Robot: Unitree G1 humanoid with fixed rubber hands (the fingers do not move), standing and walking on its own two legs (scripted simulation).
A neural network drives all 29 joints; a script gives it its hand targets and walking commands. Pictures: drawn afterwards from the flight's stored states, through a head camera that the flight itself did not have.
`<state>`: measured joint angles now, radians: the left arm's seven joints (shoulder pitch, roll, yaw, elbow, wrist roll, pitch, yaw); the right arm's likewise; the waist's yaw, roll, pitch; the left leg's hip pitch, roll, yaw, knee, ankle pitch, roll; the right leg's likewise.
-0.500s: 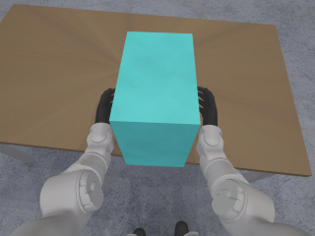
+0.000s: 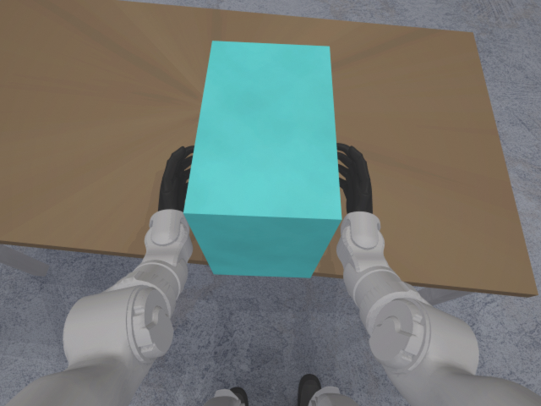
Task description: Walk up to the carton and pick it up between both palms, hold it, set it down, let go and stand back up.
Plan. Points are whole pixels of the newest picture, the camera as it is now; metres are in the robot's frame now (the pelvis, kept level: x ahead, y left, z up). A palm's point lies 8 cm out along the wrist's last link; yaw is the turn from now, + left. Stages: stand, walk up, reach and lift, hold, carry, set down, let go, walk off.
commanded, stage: set down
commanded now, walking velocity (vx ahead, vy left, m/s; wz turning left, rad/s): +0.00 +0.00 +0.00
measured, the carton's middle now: (266, 171) +0.49 +0.02 -0.06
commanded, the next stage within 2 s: none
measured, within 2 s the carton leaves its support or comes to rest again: neither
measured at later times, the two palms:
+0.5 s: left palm (174, 202) +0.41 +0.16 -0.02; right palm (357, 203) +0.41 -0.12 -0.01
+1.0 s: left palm (159, 168) +0.44 +0.18 +0.03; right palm (369, 182) +0.43 -0.13 +0.02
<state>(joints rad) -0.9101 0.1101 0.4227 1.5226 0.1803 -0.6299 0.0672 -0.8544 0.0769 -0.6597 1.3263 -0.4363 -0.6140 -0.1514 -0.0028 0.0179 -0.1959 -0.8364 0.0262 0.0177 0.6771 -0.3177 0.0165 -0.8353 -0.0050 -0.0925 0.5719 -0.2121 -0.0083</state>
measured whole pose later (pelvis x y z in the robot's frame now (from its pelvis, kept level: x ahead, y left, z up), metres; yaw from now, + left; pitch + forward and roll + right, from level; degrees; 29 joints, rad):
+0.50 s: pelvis -0.01 +0.01 -0.01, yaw -1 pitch +28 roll -3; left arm -0.94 0.12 0.42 1.57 0.16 -0.63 0.08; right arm -0.91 0.04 -0.65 1.38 -0.43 -0.60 -0.11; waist 0.00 0.05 -0.22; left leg -0.91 0.03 0.04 0.75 -0.34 0.03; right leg -0.91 -0.01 -0.07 0.64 -0.22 0.00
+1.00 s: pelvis -0.02 +0.01 -0.02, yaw -1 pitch +29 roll -4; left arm -1.10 0.20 0.11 1.57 -0.12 -0.47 0.07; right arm -1.04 -0.09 -0.24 1.48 -0.02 -0.45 -0.11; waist 0.01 0.05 -0.30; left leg -1.01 0.04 0.02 0.87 -0.38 0.02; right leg -1.00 0.00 -0.09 0.74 -0.25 0.00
